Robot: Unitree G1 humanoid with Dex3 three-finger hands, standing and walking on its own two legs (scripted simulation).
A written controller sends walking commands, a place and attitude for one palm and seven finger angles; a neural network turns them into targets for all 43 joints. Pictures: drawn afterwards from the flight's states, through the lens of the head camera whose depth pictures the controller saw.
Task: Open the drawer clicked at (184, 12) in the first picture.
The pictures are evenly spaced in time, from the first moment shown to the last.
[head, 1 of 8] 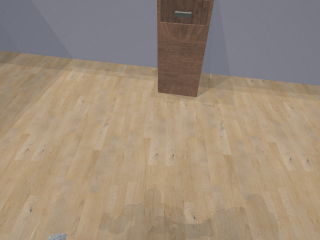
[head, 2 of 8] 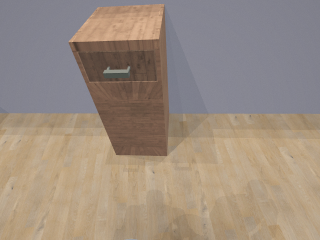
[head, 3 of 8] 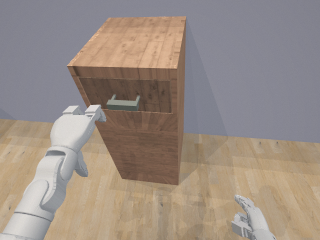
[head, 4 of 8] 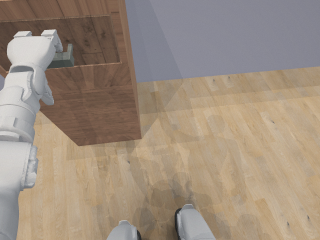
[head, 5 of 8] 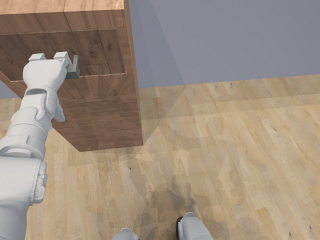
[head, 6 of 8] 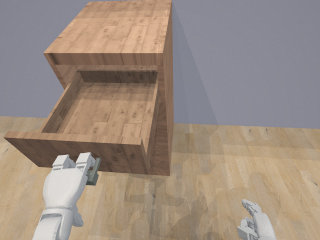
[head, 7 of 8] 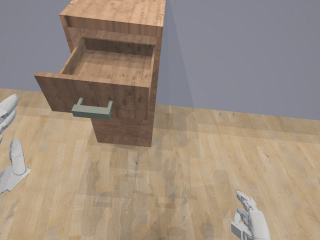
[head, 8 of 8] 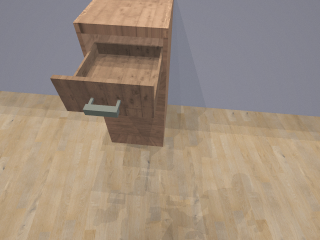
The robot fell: no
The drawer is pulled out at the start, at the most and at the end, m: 0.00 0.30 0.30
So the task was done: yes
